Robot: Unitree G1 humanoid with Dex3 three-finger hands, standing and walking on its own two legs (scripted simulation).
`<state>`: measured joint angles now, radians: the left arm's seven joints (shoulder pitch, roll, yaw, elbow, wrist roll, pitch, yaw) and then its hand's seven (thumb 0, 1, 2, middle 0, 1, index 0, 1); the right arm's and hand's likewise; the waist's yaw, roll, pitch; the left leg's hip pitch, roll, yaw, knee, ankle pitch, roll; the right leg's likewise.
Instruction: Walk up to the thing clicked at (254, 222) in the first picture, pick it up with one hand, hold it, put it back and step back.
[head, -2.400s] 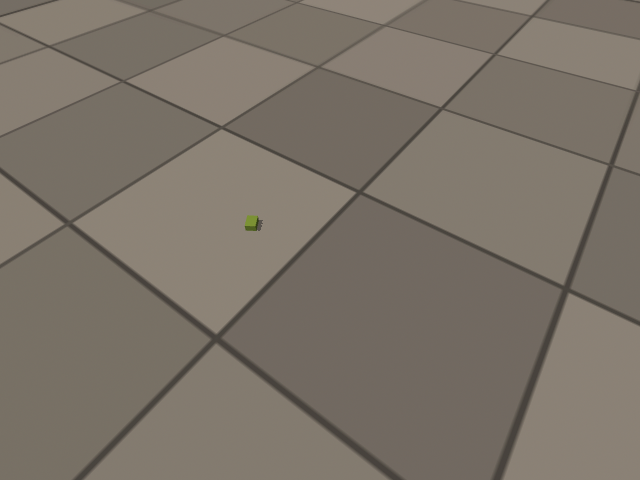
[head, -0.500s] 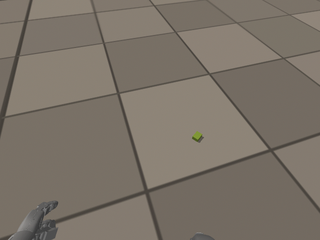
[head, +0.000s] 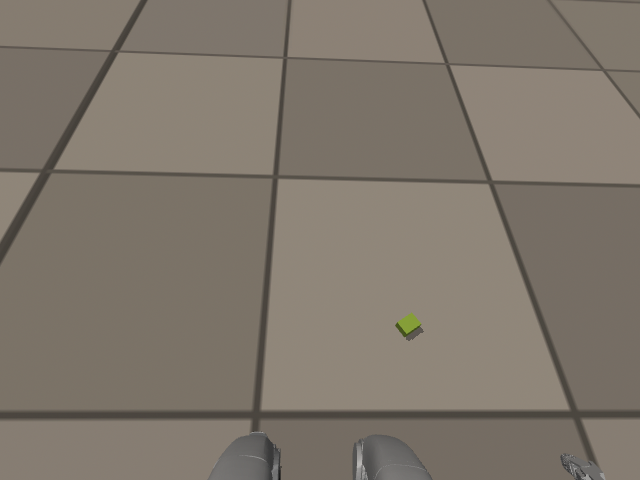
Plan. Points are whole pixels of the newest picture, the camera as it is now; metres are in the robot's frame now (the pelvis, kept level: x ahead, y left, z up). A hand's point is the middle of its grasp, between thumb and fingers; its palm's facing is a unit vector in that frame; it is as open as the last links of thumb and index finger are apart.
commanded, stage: walk up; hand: left
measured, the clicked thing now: (408, 324) +0.62 -0.26 -0.72
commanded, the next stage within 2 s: none
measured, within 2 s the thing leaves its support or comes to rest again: neither
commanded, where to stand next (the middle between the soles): +0.48 -0.64 m, yaw +35 degrees
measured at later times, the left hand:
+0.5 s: hand out of the picture +0.12 +0.04 -0.13, palm faces +0.26 -0.89 -0.38, open 7.4 cm
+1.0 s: hand (456, 392) +0.26 -0.19 -0.15, palm faces +0.36 -0.85 -0.39, open 7.4 cm
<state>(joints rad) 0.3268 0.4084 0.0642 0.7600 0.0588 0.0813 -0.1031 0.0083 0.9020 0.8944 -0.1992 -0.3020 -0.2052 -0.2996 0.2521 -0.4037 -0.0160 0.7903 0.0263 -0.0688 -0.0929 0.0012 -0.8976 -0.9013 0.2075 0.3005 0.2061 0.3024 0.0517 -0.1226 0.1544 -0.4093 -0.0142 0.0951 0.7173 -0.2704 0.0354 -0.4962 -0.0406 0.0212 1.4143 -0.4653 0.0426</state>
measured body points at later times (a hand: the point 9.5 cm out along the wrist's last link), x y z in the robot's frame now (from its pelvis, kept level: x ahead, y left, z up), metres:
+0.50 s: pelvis +0.15 -0.25 +0.01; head +0.17 -0.22 +0.46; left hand +0.10 +0.09 -0.10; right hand +0.32 -0.58 -0.06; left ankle +0.20 -0.15 -0.68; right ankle +0.15 -0.32 -0.70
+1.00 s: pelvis +0.28 -0.49 -0.03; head +0.30 -0.47 +0.42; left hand +0.24 -0.14 -0.13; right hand +0.47 -0.83 -0.10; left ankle +0.22 -0.28 -0.66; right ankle +0.37 -0.61 -0.70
